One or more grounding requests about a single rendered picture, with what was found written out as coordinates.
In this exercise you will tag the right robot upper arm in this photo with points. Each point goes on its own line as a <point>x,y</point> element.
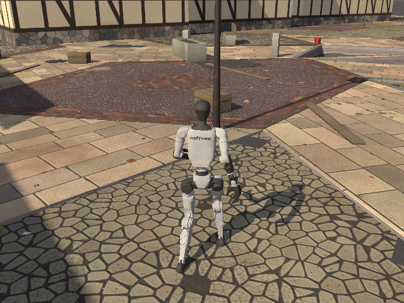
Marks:
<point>223,144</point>

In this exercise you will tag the left robot upper arm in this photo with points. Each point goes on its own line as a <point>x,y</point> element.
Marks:
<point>179,141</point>

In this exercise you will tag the humanoid robot torso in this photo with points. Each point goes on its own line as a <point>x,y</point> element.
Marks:
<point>201,147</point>

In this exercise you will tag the right robot forearm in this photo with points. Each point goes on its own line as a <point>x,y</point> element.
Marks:
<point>231,172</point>

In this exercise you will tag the left robot hand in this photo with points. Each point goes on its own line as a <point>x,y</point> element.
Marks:
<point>185,155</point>

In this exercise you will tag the right robot hand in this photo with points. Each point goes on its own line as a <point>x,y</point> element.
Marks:
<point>237,191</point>

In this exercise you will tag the robot head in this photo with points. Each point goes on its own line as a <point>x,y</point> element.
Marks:
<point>202,110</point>

